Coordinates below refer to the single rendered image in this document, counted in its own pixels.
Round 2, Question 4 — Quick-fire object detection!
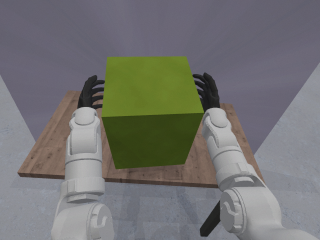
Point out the robot right hand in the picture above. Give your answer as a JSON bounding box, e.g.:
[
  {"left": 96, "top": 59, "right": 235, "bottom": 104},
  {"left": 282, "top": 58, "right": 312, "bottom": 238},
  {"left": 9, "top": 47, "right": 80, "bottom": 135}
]
[{"left": 192, "top": 72, "right": 221, "bottom": 114}]

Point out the table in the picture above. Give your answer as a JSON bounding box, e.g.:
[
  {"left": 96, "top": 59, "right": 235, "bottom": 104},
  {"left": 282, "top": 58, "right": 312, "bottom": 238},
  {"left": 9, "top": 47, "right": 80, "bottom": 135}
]
[{"left": 17, "top": 90, "right": 266, "bottom": 237}]

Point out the left robot forearm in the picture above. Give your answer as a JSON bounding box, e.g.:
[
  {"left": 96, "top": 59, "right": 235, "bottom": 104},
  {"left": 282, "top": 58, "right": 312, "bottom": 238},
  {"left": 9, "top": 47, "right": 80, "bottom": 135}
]
[{"left": 51, "top": 107, "right": 105, "bottom": 240}]

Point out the robot right upper arm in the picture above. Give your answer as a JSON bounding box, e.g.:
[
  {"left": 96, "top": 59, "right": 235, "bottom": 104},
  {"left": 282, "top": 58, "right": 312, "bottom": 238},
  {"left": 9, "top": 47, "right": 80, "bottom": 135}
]
[{"left": 220, "top": 186, "right": 319, "bottom": 240}]

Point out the robot left upper arm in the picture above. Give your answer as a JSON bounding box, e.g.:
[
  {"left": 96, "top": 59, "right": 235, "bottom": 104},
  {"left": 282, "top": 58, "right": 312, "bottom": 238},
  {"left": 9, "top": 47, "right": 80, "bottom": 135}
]
[{"left": 51, "top": 202, "right": 115, "bottom": 240}]

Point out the robot left hand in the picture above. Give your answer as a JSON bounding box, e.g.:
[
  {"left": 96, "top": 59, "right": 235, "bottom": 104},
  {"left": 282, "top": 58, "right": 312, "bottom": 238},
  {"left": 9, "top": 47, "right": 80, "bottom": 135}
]
[{"left": 77, "top": 75, "right": 105, "bottom": 110}]

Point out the right robot forearm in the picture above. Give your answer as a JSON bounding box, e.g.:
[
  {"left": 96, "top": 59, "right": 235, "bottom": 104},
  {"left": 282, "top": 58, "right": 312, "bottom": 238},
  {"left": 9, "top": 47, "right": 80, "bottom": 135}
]
[{"left": 201, "top": 107, "right": 282, "bottom": 220}]

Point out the carton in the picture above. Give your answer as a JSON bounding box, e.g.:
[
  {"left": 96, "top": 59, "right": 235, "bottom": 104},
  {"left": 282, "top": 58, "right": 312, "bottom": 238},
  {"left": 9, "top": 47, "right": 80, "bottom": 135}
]
[{"left": 101, "top": 56, "right": 204, "bottom": 169}]

